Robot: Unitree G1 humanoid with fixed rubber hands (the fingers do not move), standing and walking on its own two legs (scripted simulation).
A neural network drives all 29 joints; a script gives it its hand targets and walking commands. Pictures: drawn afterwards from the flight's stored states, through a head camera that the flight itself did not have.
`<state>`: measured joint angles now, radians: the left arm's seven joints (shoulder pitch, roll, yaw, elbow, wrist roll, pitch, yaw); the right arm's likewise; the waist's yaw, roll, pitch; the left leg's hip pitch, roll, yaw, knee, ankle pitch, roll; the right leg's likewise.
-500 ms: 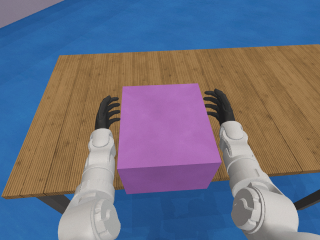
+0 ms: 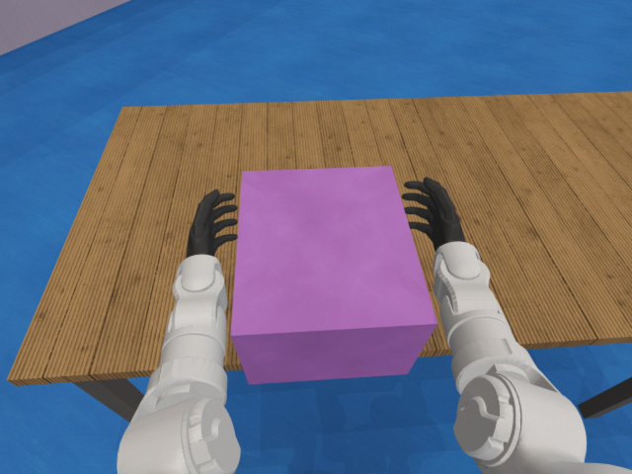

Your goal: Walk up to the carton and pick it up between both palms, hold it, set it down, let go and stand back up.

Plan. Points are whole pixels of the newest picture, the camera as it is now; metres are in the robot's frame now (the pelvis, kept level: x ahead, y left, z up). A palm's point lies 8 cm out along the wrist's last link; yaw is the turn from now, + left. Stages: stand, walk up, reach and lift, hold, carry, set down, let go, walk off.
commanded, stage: reach and lift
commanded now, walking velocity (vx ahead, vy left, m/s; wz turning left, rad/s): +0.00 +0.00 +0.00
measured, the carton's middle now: (323, 270) +0.41 +0.04 +0.01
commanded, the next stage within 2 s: none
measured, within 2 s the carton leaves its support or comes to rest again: leaves its support in 1.12 s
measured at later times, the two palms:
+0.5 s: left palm (204, 251) +0.39 +0.20 +0.06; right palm (445, 238) +0.42 -0.12 +0.08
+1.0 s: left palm (199, 260) +0.37 +0.20 +0.07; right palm (446, 253) +0.40 -0.12 +0.08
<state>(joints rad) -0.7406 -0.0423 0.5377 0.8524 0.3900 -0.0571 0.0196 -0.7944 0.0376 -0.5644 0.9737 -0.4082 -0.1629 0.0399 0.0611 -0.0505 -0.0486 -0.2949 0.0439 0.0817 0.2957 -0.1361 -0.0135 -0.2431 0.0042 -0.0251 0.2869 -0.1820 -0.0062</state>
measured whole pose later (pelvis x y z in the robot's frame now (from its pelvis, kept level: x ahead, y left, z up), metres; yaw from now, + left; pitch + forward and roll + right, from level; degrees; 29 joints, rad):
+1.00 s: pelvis -0.01 +0.00 +0.00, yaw +1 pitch +6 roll -1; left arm -0.69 -0.01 0.42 0.83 0.29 0.00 0.06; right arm -0.73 0.03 -0.43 0.98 -0.26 -0.18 -0.04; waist 0.04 -0.04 -0.05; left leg -0.27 0.05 0.08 0.29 -0.12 -0.01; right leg -0.19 0.00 -0.06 0.25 -0.15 -0.01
